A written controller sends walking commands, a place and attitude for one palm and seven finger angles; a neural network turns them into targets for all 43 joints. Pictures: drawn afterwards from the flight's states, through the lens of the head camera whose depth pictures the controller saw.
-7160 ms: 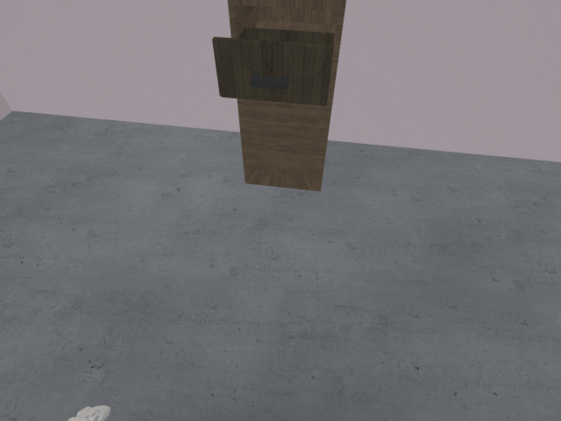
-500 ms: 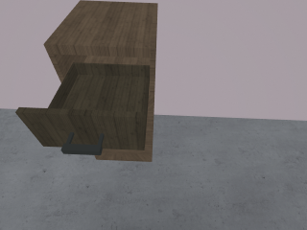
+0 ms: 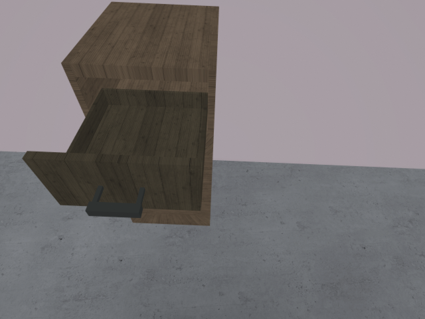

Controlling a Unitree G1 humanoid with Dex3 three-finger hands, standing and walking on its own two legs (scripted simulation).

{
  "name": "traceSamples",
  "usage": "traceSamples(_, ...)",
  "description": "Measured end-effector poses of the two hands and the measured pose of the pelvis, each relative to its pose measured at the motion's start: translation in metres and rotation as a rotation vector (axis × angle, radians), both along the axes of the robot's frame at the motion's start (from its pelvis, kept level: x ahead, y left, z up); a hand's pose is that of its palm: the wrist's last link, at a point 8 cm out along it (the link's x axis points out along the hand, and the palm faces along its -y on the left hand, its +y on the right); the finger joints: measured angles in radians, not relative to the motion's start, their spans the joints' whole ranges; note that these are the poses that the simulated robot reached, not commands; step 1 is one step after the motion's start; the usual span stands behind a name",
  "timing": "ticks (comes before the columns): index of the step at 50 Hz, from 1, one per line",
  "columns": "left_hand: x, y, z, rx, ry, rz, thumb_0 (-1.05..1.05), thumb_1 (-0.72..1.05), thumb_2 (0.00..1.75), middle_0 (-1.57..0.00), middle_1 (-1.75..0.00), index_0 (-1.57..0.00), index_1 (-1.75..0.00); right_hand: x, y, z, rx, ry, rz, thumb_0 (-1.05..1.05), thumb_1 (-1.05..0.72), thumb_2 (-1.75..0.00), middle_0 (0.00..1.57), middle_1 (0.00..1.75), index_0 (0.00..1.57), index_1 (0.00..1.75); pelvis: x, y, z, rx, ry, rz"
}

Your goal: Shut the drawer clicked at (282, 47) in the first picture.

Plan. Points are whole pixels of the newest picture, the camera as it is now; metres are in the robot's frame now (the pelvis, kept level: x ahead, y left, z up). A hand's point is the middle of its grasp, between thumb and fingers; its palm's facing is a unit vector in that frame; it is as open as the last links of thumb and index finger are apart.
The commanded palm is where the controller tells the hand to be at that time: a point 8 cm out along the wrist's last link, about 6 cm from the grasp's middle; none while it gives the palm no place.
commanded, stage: look again from close up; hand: left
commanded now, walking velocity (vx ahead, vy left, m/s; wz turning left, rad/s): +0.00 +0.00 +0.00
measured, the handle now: (117, 200) +0.35 +0.23 -0.01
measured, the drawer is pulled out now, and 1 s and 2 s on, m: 0.29 0.29 0.29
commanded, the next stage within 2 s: shuffle to correct the standing spot in 0.18 s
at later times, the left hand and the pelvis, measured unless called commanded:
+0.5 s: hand out of the picture +0.01 +0.18 -0.18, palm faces +0.01 -0.98 -0.19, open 7.3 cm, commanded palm none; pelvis +0.03 +0.00 +0.00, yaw +0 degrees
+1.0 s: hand out of the picture +0.09 +0.21 -0.17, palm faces +0.00 -0.97 -0.24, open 7.3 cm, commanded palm none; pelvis +0.02 +0.01 -0.01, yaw -1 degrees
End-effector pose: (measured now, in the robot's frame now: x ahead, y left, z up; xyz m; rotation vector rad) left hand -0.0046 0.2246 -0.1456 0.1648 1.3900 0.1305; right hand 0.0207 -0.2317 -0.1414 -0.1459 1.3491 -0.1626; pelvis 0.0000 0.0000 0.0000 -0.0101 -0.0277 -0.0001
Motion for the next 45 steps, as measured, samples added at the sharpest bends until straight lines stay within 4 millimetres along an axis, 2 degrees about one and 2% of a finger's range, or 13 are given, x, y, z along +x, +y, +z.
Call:
traceSamples(18, 0.015, 0.001, 0.003, 0.007, -0.01, -0.006, 0.0, 0.91, 0.89, -0.2, -0.29, -0.2, -0.3, 0.006, 0.0, 0.0, 0.006, 0.01, -0.005, 0.0, -0.91, -0.9, 0.2, 0.3, 0.2, 0.29, 0.01, -0.001, 0.002, 0.004, 0.007, -0.005)
traceSamples(27, 0.016, 0.004, -0.001, 0.002, 0.037, 0.021, 0.0, 0.91, 0.89, -0.2, -0.29, -0.2, -0.3, 0.005, 0.002, -0.005, 0.0, 0.066, -0.01, 0.0, -0.91, -0.9, 0.2, 0.3, 0.2, 0.29, 0.034, 0.005, -0.003, -0.001, 0.022, -0.011)
traceSamples(31, 0.023, 0.011, -0.006, 0.006, 0.064, 0.005, 0.0, 0.91, 0.89, -0.2, -0.29, -0.2, -0.3, 0.018, 0.01, -0.005, -0.013, 0.035, -0.007, 0.01, -0.91, -0.9, 0.2, 0.3, 0.2, 0.29, 0.048, 0.013, -0.007, -0.007, 0.023, -0.01)
traceSamples(36, 0.048, 0.021, -0.009, 0.017, 0.01, 0.021, 0.0, 0.91, 0.89, -0.2, -0.29, -0.2, -0.3, 0.041, 0.024, -0.003, -0.014, -0.003, 0.011, 0.01, -0.91, -0.9, 0.2, 0.3, 0.2, 0.29, 0.057, 0.018, -0.008, -0.011, 0.013, 0.006)
traceSamples(41, 0.075, 0.028, -0.004, 0.03, -0.082, 0.014, 0.0, 0.91, 0.89, -0.2, -0.29, -0.2, -0.3, 0.062, 0.018, 0.002, -0.042, -0.062, 0.016, 0.01, -0.93, -0.9, 0.2, 0.3, 0.2, 0.29, 0.05, 0.019, -0.006, -0.011, 0.009, -0.002)
traceSamples(45, 0.088, 0.031, 0.0, 0.042, -0.149, -0.013, 0.0, 0.91, 0.89, -0.2, -0.29, -0.2, -0.3, 0.076, 0.009, 0.007, -0.051, -0.139, 0.017, 0.01, -0.92, -0.9, 0.2, 0.3, 0.2, 0.29, 0.039, 0.015, -0.008, -0.005, 0.011, -0.017)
